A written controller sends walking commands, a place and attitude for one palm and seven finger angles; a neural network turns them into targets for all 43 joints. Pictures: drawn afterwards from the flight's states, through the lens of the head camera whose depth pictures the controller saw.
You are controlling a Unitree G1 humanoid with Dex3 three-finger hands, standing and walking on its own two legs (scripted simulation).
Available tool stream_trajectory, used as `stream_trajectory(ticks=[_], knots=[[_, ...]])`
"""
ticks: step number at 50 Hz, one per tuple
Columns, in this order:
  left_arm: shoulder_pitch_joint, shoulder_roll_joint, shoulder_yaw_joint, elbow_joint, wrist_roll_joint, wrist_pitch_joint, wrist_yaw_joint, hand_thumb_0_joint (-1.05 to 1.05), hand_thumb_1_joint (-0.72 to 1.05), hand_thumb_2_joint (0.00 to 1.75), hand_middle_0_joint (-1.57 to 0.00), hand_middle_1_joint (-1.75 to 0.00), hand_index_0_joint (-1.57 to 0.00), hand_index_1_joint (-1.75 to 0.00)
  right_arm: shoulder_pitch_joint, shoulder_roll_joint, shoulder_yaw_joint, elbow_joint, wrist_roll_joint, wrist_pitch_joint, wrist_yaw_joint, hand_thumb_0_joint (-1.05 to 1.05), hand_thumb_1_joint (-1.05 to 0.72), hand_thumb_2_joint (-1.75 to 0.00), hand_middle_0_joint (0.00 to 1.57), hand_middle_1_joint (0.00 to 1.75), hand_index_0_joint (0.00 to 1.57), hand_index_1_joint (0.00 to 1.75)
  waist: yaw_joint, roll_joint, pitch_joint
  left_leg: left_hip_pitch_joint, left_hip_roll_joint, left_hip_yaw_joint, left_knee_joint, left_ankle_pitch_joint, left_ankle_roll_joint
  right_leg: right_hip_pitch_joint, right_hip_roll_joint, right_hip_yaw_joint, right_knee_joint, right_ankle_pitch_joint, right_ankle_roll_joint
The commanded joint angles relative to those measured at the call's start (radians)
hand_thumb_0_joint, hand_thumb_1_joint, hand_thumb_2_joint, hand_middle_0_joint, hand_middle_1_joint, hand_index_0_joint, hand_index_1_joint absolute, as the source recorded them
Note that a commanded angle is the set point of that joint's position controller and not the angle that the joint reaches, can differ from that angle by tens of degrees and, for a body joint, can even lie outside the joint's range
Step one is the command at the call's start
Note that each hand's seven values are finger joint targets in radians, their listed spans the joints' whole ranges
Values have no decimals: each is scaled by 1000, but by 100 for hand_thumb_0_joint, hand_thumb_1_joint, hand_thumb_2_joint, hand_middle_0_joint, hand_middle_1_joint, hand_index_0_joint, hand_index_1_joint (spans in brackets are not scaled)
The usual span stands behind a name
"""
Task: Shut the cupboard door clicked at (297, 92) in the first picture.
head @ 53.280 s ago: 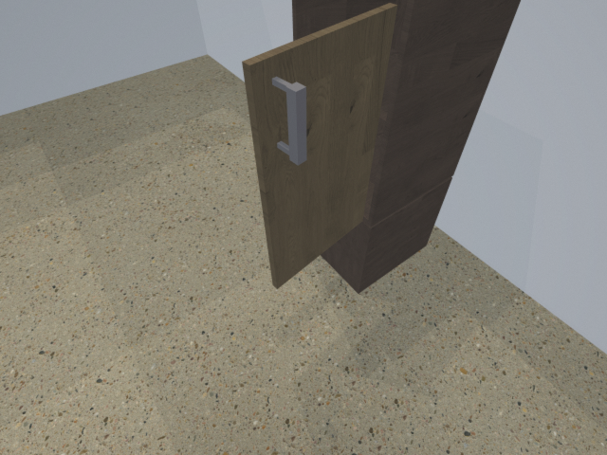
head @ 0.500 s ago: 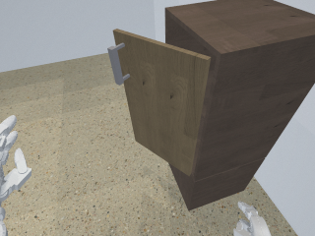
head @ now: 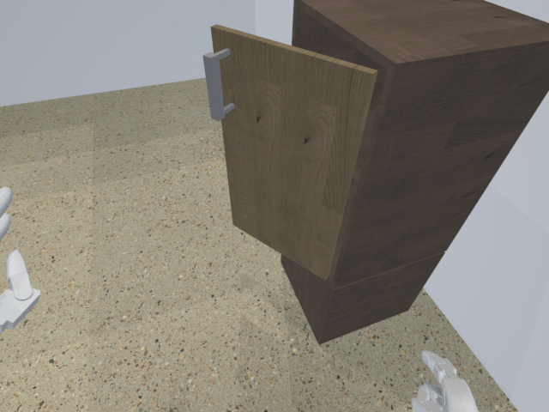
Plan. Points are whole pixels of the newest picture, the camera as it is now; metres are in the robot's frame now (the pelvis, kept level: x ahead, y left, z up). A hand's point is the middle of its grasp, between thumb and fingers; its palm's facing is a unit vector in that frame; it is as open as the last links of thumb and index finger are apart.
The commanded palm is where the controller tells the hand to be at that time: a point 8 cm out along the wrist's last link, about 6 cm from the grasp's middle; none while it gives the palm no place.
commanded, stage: step back with the hand held close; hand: left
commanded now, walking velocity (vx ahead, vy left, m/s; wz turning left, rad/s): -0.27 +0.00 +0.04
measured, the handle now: (221, 85) +0.69 +0.16 +0.16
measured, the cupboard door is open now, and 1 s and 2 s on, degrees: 33 33 33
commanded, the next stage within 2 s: stop stepping back and stand still in 0.60 s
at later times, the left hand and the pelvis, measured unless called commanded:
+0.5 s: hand out of the picture +0.09 +0.28 +0.17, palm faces +0.50 -0.75 -0.43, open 7.4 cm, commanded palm +0.02 +0.31 +0.19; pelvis -0.10 +0.00 -0.01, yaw +6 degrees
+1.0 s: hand out of the picture -0.01 +0.28 +0.18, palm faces +0.43 -0.83 -0.36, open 7.4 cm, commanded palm -0.08 +0.31 +0.19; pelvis -0.23 +0.01 +0.01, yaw -1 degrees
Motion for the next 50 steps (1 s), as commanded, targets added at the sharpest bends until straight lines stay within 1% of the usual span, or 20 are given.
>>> stream_trajectory(ticks=[1,12,16,20,22,23,27,30,33,34,35,36,38,41,43,45,46,47,49,50], knots=[[-158,216,153,-256,32,-91,20,0,90,90,-20,-30,-20,-30,-118,-163,-59,-148,-13,-80,-17,0,-90,-90,20,30,20,30,6,123,-8,-530,277,-301,-400,-590,43,442,25,11,171,29,-3],[-69,189,148,-302,3,-139,35,0,90,90,-20,-30,-20,-30,-81,-107,-52,-100,-24,-125,10,0,-90,-90,20,30,20,30,-16,-41,-45,-167,141,-165,-70,-346,-54,-14,-130,229,-116,-166,-103],[-61,207,152,-250,-3,-138,53,0,90,90,-20,-30,-20,-30,-65,-109,-60,-74,-23,-122,11,0,-90,-90,20,30,20,30,-29,-77,-56,-33,121,-140,2,-267,-72,-157,-159,236,-195,-199,-106],[-65,212,152,-284,-1,-149,56,0,90,90,-20,-30,-20,-30,-80,-117,-53,-90,-15,-128,4,0,-90,-90,20,30,20,30,-30,9,-51,-124,185,-218,-158,-402,-37,-99,-65,117,-81,-244,-58],[-64,201,174,-297,9,-152,54,0,90,90,-20,-30,-20,-30,-115,-135,-53,-100,-15,-143,-7,0,-90,-90,20,30,20,30,-10,211,-61,-413,332,-359,-401,-620,25,188,45,6,245,-122,-21],[-79,218,190,-332,6,-153,50,0,90,90,-20,-30,-20,-30,-120,-129,-59,-99,-21,-150,-5,0,-90,-90,20,30,20,30,3,257,-89,-457,384,-390,-457,-583,36,256,72,-29,365,-123,-14],[-6,232,206,-364,-29,-162,37,0,90,90,-20,-30,-20,-30,-122,-107,-74,-83,-21,-186,13,0,-90,-90,20,30,20,30,12,148,-171,-189,369,-258,-421,-376,-24,140,73,-61,341,-281,-29],[33,203,173,-326,-56,-153,27,0,90,90,-20,-30,-20,-30,-117,-93,-62,-61,-17,-199,25,0,-90,-90,20,30,20,30,8,242,-159,-99,351,-146,-465,-382,-112,141,85,-128,152,-358,-44],[-51,199,144,-322,-64,-165,19,0,90,90,-20,-30,-20,-30,-101,-84,-58,-15,-33,-195,29,0,-90,-90,20,30,20,30,-4,171,-140,56,321,-96,-364,-297,-203,80,17,-58,-176,-346,-68],[-95,207,132,-335,-56,-175,21,0,90,90,-20,-30,-20,-30,-92,-72,-58,0,-32,-192,31,0,-90,-90,20,30,20,30,-6,42,-139,169,253,-31,-171,-195,-213,-46,-68,79,-317,-329,-108],[-141,235,132,-339,-42,-183,31,0,90,90,-20,-30,-20,-30,-85,-56,-57,26,-27,-188,28,0,-90,-90,20,30,20,30,-12,-159,-124,288,186,3,156,-78,-205,-268,-245,317,-416,-285,-175],[-208,271,143,-364,-29,-180,52,0,90,90,-20,-30,-20,-30,-76,-63,-57,48,-35,-194,24,0,-90,-90,20,30,20,30,-12,-217,-130,268,121,-22,326,-128,-184,-305,-377,389,-437,-70,-221],[-200,239,98,-327,-20,-126,39,0,90,90,-20,-30,-20,-30,-102,-70,-49,-5,-11,-195,15,0,-90,-90,20,30,20,30,-3,-255,-120,57,114,-88,364,-128,-140,-86,-302,230,-241,155,-214],[-261,237,95,-275,-17,-66,45,0,90,90,-20,-30,-20,-30,-109,-88,-27,-4,-9,-174,-8,0,-90,-90,20,30,20,30,-37,19,-27,124,100,-40,25,54,-110,-46,-193,84,-103,262,-105],[-228,190,74,-231,-12,-57,52,0,90,90,-20,-30,-20,-30,-88,-101,-21,-19,-4,-181,-15,0,-90,-90,20,30,20,30,-22,195,-45,170,193,-151,-161,281,-69,6,-47,19,7,181,-32],[-135,196,92,-193,-12,-55,57,0,90,90,-20,-30,-20,-30,-68,-97,-20,-44,3,-180,-6,0,-90,-90,20,30,20,30,-14,88,-90,217,229,-184,-159,425,-61,36,0,-1,-33,152,-27],[-41,234,142,-203,-27,-51,50,0,90,90,-20,-30,-20,-30,-74,-89,-16,-42,-8,-179,-2,0,-90,-90,20,30,20,30,-15,131,-135,225,235,-215,-197,385,-76,46,5,-31,-29,95,-21],[-28,194,109,-238,-43,-55,35,0,90,90,-20,-30,-20,-30,-88,-78,-10,-44,-12,-172,4,0,-90,-90,20,30,20,30,-19,138,-113,153,256,-270,-308,142,-102,81,20,-44,-18,-90,-12],[15,197,128,-293,-42,-63,39,0,90,90,-20,-30,-20,-30,-113,-90,-16,-64,-9,-166,8,0,-90,-90,20,30,20,30,-16,142,-59,1,276,-298,-451,-397,-85,147,35,-48,-16,-163,-18],[41,202,137,-314,-39,-63,42,0,90,90,-20,-30,-20,-30,-118,-90,-16,-71,-13,-162,6,0,-90,-90,20,30,20,30,-12,163,-45,-73,270,-274,-495,-514,-93,190,46,-77,-23,-185,-28]])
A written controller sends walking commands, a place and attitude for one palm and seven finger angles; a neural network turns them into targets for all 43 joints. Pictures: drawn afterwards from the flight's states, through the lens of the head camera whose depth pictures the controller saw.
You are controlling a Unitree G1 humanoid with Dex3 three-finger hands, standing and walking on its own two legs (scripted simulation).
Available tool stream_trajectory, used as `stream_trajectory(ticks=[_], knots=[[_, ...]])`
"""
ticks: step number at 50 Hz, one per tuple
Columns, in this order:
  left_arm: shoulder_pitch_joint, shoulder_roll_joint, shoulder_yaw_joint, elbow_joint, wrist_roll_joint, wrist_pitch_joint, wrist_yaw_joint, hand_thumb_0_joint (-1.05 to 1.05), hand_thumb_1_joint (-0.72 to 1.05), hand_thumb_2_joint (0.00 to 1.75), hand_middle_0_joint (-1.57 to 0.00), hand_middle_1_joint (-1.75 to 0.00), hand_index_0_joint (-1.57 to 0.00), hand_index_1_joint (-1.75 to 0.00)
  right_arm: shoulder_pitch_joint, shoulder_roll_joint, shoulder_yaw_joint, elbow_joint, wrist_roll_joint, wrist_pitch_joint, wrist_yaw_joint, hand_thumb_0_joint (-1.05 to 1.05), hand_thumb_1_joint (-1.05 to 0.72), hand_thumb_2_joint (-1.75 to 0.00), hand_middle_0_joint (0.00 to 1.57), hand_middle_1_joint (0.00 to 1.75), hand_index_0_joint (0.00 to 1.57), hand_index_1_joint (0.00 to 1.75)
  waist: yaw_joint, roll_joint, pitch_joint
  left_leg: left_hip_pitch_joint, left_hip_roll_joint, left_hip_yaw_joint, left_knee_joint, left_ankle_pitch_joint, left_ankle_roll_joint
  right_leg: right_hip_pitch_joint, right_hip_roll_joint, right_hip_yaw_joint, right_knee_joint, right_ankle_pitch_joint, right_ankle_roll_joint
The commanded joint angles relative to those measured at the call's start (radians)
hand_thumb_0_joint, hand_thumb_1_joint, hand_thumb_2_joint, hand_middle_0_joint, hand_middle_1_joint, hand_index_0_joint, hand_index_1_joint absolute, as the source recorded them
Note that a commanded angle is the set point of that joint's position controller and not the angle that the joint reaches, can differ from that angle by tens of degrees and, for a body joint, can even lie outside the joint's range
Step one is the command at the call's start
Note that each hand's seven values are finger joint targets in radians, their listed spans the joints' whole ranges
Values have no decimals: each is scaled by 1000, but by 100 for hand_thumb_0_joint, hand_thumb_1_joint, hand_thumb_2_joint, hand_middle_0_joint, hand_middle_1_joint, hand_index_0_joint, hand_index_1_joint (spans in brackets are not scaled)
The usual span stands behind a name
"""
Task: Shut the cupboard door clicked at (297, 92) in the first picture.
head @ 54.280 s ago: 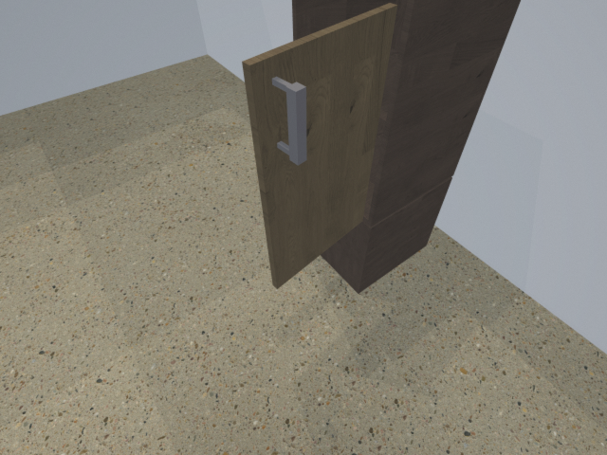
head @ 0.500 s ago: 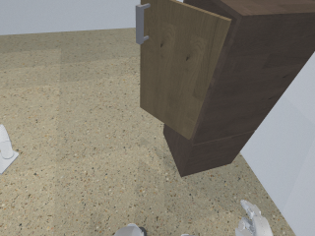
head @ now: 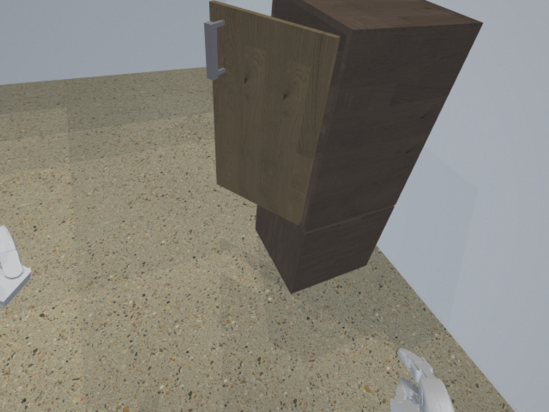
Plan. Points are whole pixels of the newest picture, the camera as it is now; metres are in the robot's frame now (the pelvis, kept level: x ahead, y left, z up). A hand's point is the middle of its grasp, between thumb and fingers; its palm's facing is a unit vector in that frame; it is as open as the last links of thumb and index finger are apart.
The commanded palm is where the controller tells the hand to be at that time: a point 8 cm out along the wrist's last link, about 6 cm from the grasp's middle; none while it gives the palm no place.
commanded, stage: stop stepping back and stand still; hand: left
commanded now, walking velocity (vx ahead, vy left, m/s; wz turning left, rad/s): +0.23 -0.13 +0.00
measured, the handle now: (216, 50) +0.91 +0.17 +0.16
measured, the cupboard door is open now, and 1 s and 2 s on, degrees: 33 33 33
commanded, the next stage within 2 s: let the arm hang, fingers relaxed in 0.62 s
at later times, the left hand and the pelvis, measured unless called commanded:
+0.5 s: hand out of the picture +0.15 +0.30 +0.17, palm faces +0.47 -0.82 -0.34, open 7.4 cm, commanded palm +0.07 +0.34 +0.18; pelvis -0.07 +0.04 -0.01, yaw -1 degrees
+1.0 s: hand out of the picture +0.06 +0.18 -0.16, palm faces +0.06 -0.99 -0.10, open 7.2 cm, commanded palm none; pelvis -0.04 +0.03 -0.01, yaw +2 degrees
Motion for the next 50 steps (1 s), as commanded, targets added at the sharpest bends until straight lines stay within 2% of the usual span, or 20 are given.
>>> stream_trajectory(ticks=[1,4,5,7,9,11,14,18,19,21,22,23,28,33,35,36,43,45,48,50], knots=[[97,187,139,-327,3,-72,8,0,90,90,-20,-30,-20,-30,-98,-161,-56,-173,-6,-39,-13,0,-90,-90,20,30,20,30,43,267,-34,-85,187,-278,-447,-592,-53,89,77,-113,-13,-60,-25],[119,187,135,-333,16,-61,19,0,90,90,-20,-30,-20,-30,-88,-155,-65,-179,-16,-25,-14,0,-90,-90,20,30,20,30,36,260,-52,-169,120,-159,-280,-570,-53,182,56,-114,-88,-113,-72],[119,198,145,-320,23,-58,23,0,90,90,-20,-30,-20,-30,-86,-149,-72,-174,-17,-17,-14,0,-90,-90,20,30,20,30,43,185,-49,-213,73,-104,-93,-519,-52,179,-13,-11,-155,-187,-120],[86,222,157,-320,26,-68,32,0,90,90,-20,-30,-20,-30,-69,-142,-83,-147,-16,-5,-7,0,-90,-90,20,30,20,30,59,-157,7,-359,-10,-39,461,-281,-62,57,-361,522,-435,-450,-291],[72,202,163,-277,23,-92,26,0,90,90,-20,-30,-20,-30,-22,-161,-89,-110,-21,-21,-1,0,-90,-90,20,30,20,30,25,-75,16,-381,41,-123,642,-193,-64,25,-348,405,-361,-167,-292],[-16,195,144,-219,35,-101,33,0,90,90,-20,-30,-20,-30,-47,-141,-70,-122,-20,-19,-6,0,-90,-90,20,30,20,30,23,-7,37,-291,101,-132,521,-225,-53,-91,-316,308,-361,-318,-239],[-105,132,53,-105,52,-88,28,0,90,90,-20,-30,-20,-30,-59,-146,-75,-99,-21,-28,-27,0,-90,-90,20,30,20,30,26,-55,121,-42,76,-22,334,-199,-38,-346,-252,179,-375,-457,-196],[-219,125,3,-140,63,-87,45,0,90,90,-20,-30,-20,-30,-45,-156,-76,-85,-31,-57,-51,0,-90,-90,20,30,20,30,21,-32,99,141,22,59,65,-213,-29,-280,-184,61,-227,-373,-155],[-219,126,2,-176,57,-88,47,0,90,90,-20,-30,-20,-30,-31,-165,-80,-91,-26,-64,-53,0,-90,-90,20,30,20,30,15,35,81,180,25,22,-30,-252,-21,-263,-143,26,-103,-327,-135],[-165,145,47,-266,50,-102,49,0,90,90,-20,-30,-20,-30,-36,-201,-87,-121,-15,-73,-47,0,-90,-90,20,30,20,30,13,429,87,283,317,-499,-318,-432,86,-458,30,-126,327,-202,-31],[-136,175,76,-287,56,-113,45,0,90,90,-20,-30,-20,-30,-40,-172,-77,-133,-21,-74,-38,0,-90,-90,20,30,20,30,12,315,109,216,379,-592,-376,-377,133,-463,13,-68,457,-145,-31],[-67,203,120,-245,51,-113,35,0,90,90,-20,-30,-20,-30,-56,-159,-79,-116,-19,-70,-28,0,-90,-90,20,30,20,30,28,222,77,148,371,-527,-374,-449,133,-409,-24,-32,490,-89,-30],[47,180,132,-329,42,-105,28,0,90,90,-20,-30,-20,-30,-71,-137,-63,-116,-22,-57,4,0,-90,-90,20,30,20,30,37,319,71,-63,281,-215,-338,-429,70,-139,-12,-113,257,25,-19],[58,167,125,-211,38,-64,33,0,90,90,-20,-30,-20,-30,-46,-134,-55,-126,-17,-30,0,0,-90,-90,20,30,20,30,37,176,22,-108,195,-85,-137,-393,4,116,14,-114,-115,9,-33],[16,169,115,-173,40,-49,38,0,90,90,-20,-30,-20,-30,-26,-127,-61,-124,-17,-19,0,0,-90,-90,20,30,20,30,26,-50,11,-171,66,-11,157,-269,-40,108,-193,254,-251,50,-145],[-3,-67,-322,504,115,98,-119,0,90,90,-20,-30,-20,-30,-80,-172,-88,20,-15,-83,81,0,-90,-90,20,30,20,30,-9,-83,24,-223,122,-54,274,-294,-58,54,-397,151,-125,632,-174],[-143,-100,-361,767,102,158,-146,0,90,90,-20,-30,-20,-30,25,-147,-60,23,-43,78,70,0,-90,-90,20,30,20,30,24,-269,-25,20,33,-51,95,-17,-55,21,-213,-18,-7,788,-116],[-163,-92,-369,890,101,156,-142,0,90,90,-20,-30,-20,-30,22,-163,-59,57,-53,82,66,0,-90,-90,20,30,20,30,31,-213,-50,104,59,-78,41,166,-47,16,-181,-29,-29,646,-77],[-196,-98,-380,1051,87,166,-137,0,90,90,-20,-30,-20,-30,11,-161,-47,133,-50,81,58,0,-90,-90,20,30,20,30,35,160,-38,149,108,-109,-40,315,-31,27,-120,-63,-42,367,-38],[-176,-111,-386,1164,82,162,-138,0,90,90,-20,-30,-20,-30,-1,-140,-37,181,-47,84,50,0,-90,-90,20,30,20,30,48,258,-22,120,105,-101,-74,232,-33,78,-110,-46,-103,294,-48]])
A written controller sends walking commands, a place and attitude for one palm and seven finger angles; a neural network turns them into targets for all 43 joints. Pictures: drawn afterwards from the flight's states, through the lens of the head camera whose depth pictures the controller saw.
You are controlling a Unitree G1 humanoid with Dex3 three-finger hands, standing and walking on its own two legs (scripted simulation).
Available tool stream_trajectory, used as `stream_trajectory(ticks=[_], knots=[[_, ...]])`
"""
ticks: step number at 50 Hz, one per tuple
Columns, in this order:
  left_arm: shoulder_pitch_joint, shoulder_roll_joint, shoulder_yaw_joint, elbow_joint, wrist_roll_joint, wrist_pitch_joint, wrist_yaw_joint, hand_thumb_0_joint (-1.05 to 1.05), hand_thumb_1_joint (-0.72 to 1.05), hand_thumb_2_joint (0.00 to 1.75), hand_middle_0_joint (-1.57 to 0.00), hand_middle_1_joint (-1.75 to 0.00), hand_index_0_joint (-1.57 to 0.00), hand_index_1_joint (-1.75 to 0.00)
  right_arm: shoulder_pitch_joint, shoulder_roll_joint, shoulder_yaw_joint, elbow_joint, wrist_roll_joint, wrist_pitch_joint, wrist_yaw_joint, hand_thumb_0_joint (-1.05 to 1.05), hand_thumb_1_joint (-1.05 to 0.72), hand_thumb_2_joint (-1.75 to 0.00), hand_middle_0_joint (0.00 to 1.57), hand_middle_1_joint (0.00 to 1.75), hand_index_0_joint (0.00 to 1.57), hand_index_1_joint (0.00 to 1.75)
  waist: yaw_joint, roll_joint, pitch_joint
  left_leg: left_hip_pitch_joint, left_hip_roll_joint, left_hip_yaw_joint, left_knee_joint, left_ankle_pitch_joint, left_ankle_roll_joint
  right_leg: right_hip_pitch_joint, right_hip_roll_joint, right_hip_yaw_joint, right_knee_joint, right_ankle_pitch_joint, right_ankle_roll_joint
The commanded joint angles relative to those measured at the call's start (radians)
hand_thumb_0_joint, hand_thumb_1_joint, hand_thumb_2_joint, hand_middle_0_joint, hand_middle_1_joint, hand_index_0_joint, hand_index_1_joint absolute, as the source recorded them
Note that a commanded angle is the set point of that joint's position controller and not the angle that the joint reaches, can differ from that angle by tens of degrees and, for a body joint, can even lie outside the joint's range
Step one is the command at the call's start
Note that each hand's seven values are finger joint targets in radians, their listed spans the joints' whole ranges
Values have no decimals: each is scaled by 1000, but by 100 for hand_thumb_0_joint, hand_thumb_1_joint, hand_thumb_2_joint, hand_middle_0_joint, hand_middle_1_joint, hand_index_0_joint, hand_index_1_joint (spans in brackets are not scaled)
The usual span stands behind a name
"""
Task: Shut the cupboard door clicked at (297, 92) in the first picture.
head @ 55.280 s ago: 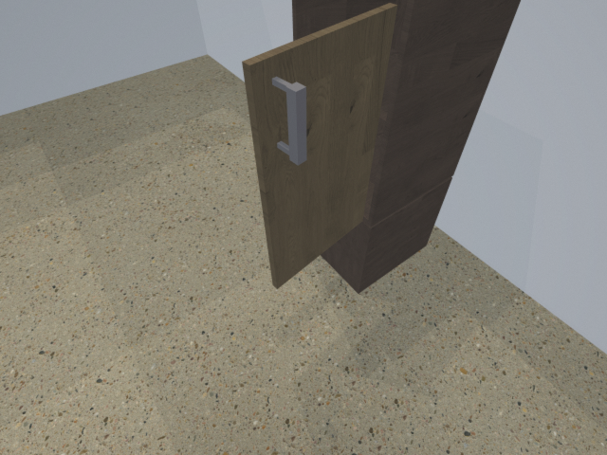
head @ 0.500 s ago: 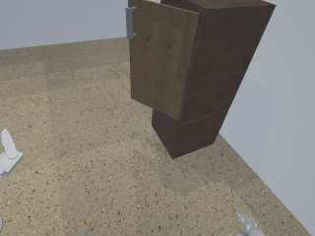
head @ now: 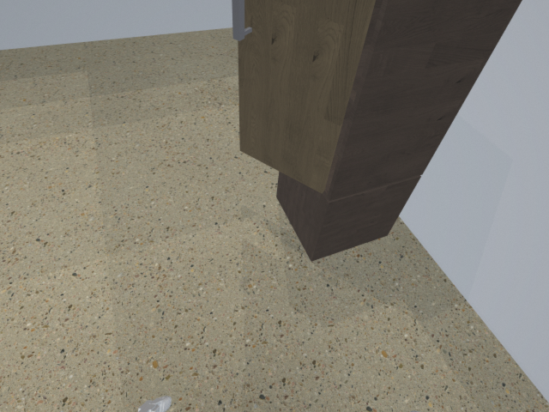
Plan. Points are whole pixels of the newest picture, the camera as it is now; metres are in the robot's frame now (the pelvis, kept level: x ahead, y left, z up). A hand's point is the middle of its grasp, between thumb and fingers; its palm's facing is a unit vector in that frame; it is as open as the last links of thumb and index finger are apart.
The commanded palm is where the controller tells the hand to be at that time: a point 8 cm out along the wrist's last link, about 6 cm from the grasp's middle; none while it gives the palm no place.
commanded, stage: let the arm hang, fingers relaxed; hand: left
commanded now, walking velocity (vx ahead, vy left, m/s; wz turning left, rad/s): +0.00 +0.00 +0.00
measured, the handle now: (243, 7) +0.96 +0.10 +0.16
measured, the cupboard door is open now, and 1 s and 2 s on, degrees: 33 33 33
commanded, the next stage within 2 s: look to check the result in 0.82 s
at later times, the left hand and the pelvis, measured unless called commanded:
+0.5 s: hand out of the picture +0.00 +0.21 -0.15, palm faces +0.00 -0.97 -0.24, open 7.3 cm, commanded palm none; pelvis +0.00 +0.02 +0.02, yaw -2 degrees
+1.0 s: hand out of the picture -0.03 +0.19 -0.16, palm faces -0.01 -0.99 -0.15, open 7.3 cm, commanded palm none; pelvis -0.01 +0.03 +0.02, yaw -3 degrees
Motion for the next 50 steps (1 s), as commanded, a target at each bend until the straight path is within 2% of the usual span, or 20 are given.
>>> stream_trajectory(ticks=[1,2,4,5,8,13,17,20,23,25,31,35,42,50], knots=[[20,207,41,60,22,-59,6,0,90,90,-20,-30,-20,-30,-8,-95,-14,-2,6,-24,-25,0,-90,-90,20,30,20,30,41,244,-111,61,73,-67,-134,350,32,141,-75,139,-212,315,1],[29,160,57,71,29,-65,10,0,90,90,-20,-30,-20,-30,15,-74,-23,9,-1,-28,-29,0,-90,-90,20,30,20,30,35,271,-145,73,71,-56,-132,338,30,166,-87,133,-230,350,-8],[7,170,48,118,24,-64,9,0,90,90,-20,-30,-20,-30,39,-70,-22,43,2,-26,-32,0,-90,-90,20,30,20,30,31,302,-138,75,73,-56,-156,311,26,182,-89,127,-242,346,-13],[5,168,47,142,23,-64,8,0,90,90,-20,-30,-20,-30,42,-67,-22,59,4,-26,-34,0,-90,-90,20,30,20,30,34,290,-129,77,75,-57,-166,306,25,182,-87,123,-253,343,-13],[-16,162,40,200,23,-60,6,0,90,90,-20,-30,-20,-30,67,-74,-26,94,9,-21,-38,0,-90,-90,20,30,20,30,29,155,-53,69,89,-66,-205,261,28,153,-77,115,-288,300,-9],[0,149,28,284,20,-62,7,0,90,90,-20,-30,-20,-30,97,-70,-22,155,11,-19,-37,0,-90,-90,20,30,20,30,32,35,15,83,89,-58,-254,192,35,118,-74,127,-332,228,-3],[27,147,23,332,19,-64,11,0,90,90,-20,-30,-20,-30,121,-54,-16,203,13,-21,-36,0,-90,-90,20,30,20,30,34,33,20,106,86,-50,-274,186,40,109,-75,132,-339,212,0],[40,140,19,360,18,-66,14,0,90,90,-20,-30,-20,-30,136,-46,-13,231,14,-19,-35,0,-90,-90,20,30,20,30,31,-8,32,115,85,-44,-283,169,42,96,-75,137,-346,199,3],[61,133,16,383,19,-68,16,0,90,90,-20,-30,-20,-30,146,-33,-10,255,15,-21,-35,0,-90,-90,20,30,20,30,33,36,34,115,81,-39,-287,165,43,97,-75,143,-348,194,3],[72,124,15,400,19,-67,18,0,90,90,-20,-30,-20,-30,149,-22,-8,268,15,-20,-36,0,-90,-90,20,30,20,30,33,53,58,108,78,-37,-295,142,42,81,-72,144,-350,178,4],[108,108,14,431,20,-67,21,0,90,90,-20,-30,-20,-30,172,0,-7,286,19,-19,-41,0,-90,-90,20,30,20,30,33,82,86,92,71,-33,-299,106,42,66,-70,147,-357,151,2],[119,83,13,442,21,-68,22,0,90,90,-20,-30,-20,-30,184,12,-8,291,17,-22,-44,0,-90,-90,20,30,20,30,29,100,76,89,70,-36,-306,87,44,68,-67,149,-349,158,4],[132,66,14,451,24,-68,24,0,90,90,-20,-30,-20,-30,202,17,-12,287,17,-25,-48,0,-90,-90,20,30,20,30,27,103,78,83,75,-41,-311,76,47,60,-62,142,-336,164,6],[131,61,17,445,26,-68,25,0,90,90,-20,-30,-20,-30,206,10,-15,283,18,-28,-47,0,-90,-90,20,30,20,30,27,77,79,80,83,-48,-320,80,53,56,-59,141,-318,181,11]])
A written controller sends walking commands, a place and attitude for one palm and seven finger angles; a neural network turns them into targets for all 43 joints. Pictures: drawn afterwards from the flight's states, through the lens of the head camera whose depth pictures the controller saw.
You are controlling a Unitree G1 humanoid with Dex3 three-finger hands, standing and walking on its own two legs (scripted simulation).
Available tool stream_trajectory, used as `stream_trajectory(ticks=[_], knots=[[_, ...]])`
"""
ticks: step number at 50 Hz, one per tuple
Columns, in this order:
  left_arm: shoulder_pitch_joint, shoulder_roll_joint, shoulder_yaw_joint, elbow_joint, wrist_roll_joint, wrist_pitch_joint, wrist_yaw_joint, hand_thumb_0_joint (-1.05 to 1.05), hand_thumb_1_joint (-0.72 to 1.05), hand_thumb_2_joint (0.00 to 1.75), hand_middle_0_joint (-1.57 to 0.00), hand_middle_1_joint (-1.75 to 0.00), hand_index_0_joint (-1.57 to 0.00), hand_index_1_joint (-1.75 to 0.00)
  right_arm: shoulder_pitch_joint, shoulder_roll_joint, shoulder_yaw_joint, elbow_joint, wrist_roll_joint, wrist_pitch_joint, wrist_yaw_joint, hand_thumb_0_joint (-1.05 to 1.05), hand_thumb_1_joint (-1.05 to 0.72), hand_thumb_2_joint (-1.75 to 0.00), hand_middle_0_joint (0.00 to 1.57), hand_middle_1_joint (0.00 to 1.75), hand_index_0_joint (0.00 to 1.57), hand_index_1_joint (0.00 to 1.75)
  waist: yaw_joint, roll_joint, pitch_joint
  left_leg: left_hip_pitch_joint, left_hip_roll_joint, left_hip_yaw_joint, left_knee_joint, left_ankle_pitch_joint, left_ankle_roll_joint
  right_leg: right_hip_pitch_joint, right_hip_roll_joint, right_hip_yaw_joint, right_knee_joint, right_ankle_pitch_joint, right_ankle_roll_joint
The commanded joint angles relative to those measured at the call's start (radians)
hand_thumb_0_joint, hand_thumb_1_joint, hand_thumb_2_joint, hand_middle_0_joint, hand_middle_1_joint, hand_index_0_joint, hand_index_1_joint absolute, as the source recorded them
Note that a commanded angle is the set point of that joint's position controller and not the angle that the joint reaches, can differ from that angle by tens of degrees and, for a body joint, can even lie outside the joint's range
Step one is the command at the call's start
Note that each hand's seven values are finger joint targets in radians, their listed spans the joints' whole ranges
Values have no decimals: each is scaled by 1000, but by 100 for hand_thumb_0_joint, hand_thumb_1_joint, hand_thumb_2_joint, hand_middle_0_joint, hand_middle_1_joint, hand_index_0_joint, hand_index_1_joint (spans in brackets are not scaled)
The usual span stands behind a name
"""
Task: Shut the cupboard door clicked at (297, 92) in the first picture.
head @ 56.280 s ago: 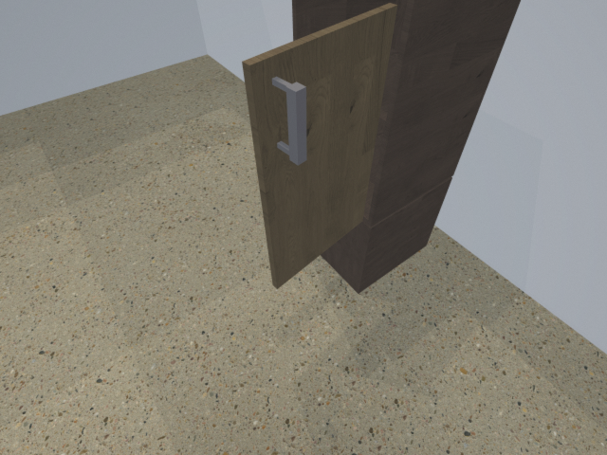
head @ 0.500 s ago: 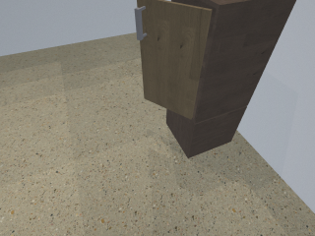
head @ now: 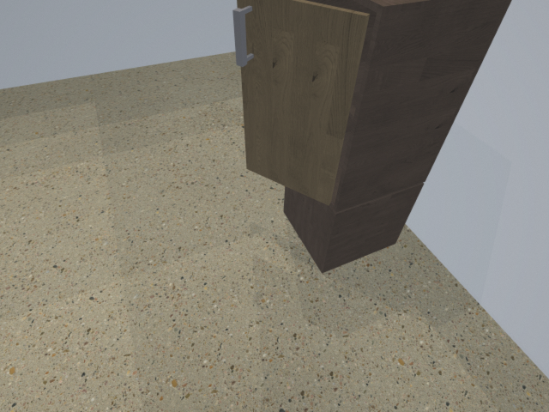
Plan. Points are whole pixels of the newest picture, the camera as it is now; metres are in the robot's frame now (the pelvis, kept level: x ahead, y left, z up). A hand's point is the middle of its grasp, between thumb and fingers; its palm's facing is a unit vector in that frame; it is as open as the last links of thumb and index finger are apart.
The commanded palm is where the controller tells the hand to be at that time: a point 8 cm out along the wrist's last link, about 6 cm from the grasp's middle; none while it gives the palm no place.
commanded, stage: look to check the result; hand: left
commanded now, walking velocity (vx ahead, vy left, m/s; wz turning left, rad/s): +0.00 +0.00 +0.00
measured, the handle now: (245, 36) +0.96 +0.13 +0.14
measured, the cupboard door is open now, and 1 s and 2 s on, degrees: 33 33 33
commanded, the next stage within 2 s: walk to a spot facing it in 0.44 s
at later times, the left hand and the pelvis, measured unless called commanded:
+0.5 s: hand out of the picture +0.00 +0.16 -0.18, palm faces +0.03 -0.98 -0.18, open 7.4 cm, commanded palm none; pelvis +0.01 +0.00 +0.00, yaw +0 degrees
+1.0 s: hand out of the picture +0.02 +0.21 -0.19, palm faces +0.21 -0.95 -0.23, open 7.4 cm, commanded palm none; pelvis +0.00 +0.01 -0.02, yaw +11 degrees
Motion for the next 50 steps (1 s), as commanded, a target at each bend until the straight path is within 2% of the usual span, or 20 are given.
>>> stream_trajectory(ticks=[1,5,10,14,19,26,30,33,36,39,41,42,43,44,45,46,47,48,49,50], knots=[[77,94,18,-17,5,-10,3,0,90,90,-20,-30,-20,-30,78,-107,-16,-25,3,-13,-9,0,-90,-90,20,30,20,30,3,12,87,-42,97,-113,-111,-1,9,-57,-60,80,-81,38,-33],[65,98,19,-20,5,-8,3,0,90,90,-20,-30,-20,-30,77,-107,-17,-21,1,-13,-8,0,-90,-90,20,30,20,30,0,-3,93,-46,101,-118,-121,-18,9,-63,-60,82,-74,30,-30],[53,110,21,-26,5,-10,3,0,90,90,-20,-30,-20,-30,67,-114,-17,-21,2,-16,-7,0,-90,-90,20,30,20,30,1,3,85,-32,101,-116,-117,24,10,-56,-63,84,-70,50,-30],[45,123,22,-30,4,-13,2,0,90,90,-20,-30,-20,-30,58,-121,-18,-21,2,-17,-5,0,-90,-90,20,30,20,30,2,-16,77,-29,96,-112,-106,47,10,-47,-68,87,-80,53,-32],[35,132,22,-33,3,-14,2,0,90,90,-20,-30,-20,-30,43,-126,-19,-21,2,-17,-5,0,-90,-90,20,30,20,30,2,11,78,-15,95,-109,-103,62,8,-48,-72,89,-87,61,-34],[19,155,27,-38,4,-19,-1,0,90,90,-20,-30,-20,-30,22,-152,-22,-27,4,-18,-5,0,-90,-90,20,30,20,30,3,2,75,-2,97,-109,-99,91,6,-38,-72,88,-98,86,-37],[16,134,28,-40,2,-11,2,0,90,90,-20,-30,-20,-30,24,-120,-17,-31,1,-10,-2,0,-90,-90,20,30,20,30,1,5,76,-37,87,-116,-78,97,-1,-20,-85,71,-74,81,-30],[12,167,48,-63,4,-3,5,0,90,90,-20,-30,-20,-30,2,-134,-28,-55,1,3,3,0,-90,-90,20,30,20,30,7,-13,73,-88,72,-116,-14,101,-2,-24,-117,52,-37,61,-37],[-12,201,70,-99,8,7,5,0,90,90,-20,-30,-20,-30,-17,-143,-40,-86,0,18,10,0,-90,-90,20,30,20,30,8,-46,75,-149,40,-101,79,67,-11,-47,-169,55,-34,-1,-69],[-50,227,86,-143,12,14,5,0,90,90,-20,-30,-20,-30,-31,-135,-54,-116,-4,30,16,0,-90,-90,20,30,20,30,3,-107,46,-171,24,-76,228,1,-20,-83,-258,74,-62,-63,-114],[-80,237,93,-171,18,14,6,0,90,90,-20,-30,-20,-30,-49,-141,-63,-142,-6,35,22,0,-90,-90,20,30,20,30,-2,-143,35,-180,24,-63,320,-106,-29,-101,-299,58,-47,1,-137],[-102,244,97,-186,19,14,7,0,90,90,-20,-30,-20,-30,-45,-142,-67,-152,-5,35,26,0,-90,-90,20,30,20,30,-13,-136,33,-172,39,-69,298,-134,-32,-114,-317,44,-16,24,-137],[-119,242,101,-198,20,16,6,0,90,90,-20,-30,-20,-30,-33,-148,-69,-154,-5,32,30,0,-90,-90,20,30,20,30,-21,-93,25,-145,56,-92,223,-54,-26,-126,-299,1,48,37,-110],[-113,228,103,-212,17,22,2,0,90,90,-20,-30,-20,-30,-13,-181,-74,-159,-9,27,30,0,-90,-90,20,30,20,30,-27,31,16,-118,106,-201,110,95,6,-169,-224,-68,164,-23,-54],[-108,195,98,-230,8,27,-1,0,90,90,-20,-30,-20,-30,15,-241,-82,-164,-20,21,25,0,-90,-90,20,30,20,30,-38,252,24,-112,212,-453,-12,251,74,-226,-84,-114,347,-167,11],[-159,195,92,-257,9,32,2,0,90,90,-20,-30,-20,-30,61,-280,-93,-152,-26,18,13,0,-90,-90,20,30,20,30,-69,345,24,-34,293,-638,-112,319,149,-340,-3,-44,552,-390,28],[-191,198,95,-268,15,39,2,0,90,90,-20,-30,-20,-30,86,-289,-95,-140,-24,19,2,0,-90,-90,20,30,20,30,-70,291,1,-3,297,-648,-127,287,142,-395,-18,59,668,-362,18],[-192,199,97,-272,16,39,-2,0,90,90,-20,-30,-20,-30,58,-286,-95,-155,-19,17,-3,0,-90,-90,20,30,20,30,-50,245,-4,-13,274,-607,-126,236,128,-426,-33,88,709,-293,20],[-184,202,98,-272,17,34,-6,0,90,90,-20,-30,-20,-30,22,-278,-91,-174,-19,14,-6,0,-90,-90,20,30,20,30,-35,171,-29,-5,251,-577,-107,215,126,-421,-29,99,732,-242,29],[-184,199,98,-272,16,30,-10,0,90,90,-20,-30,-20,-30,-12,-278,-89,-189,-19,11,-7,0,-90,-90,20,30,20,30,-23,139,-36,-14,226,-539,-96,207,131,-406,-25,103,733,-203,39]])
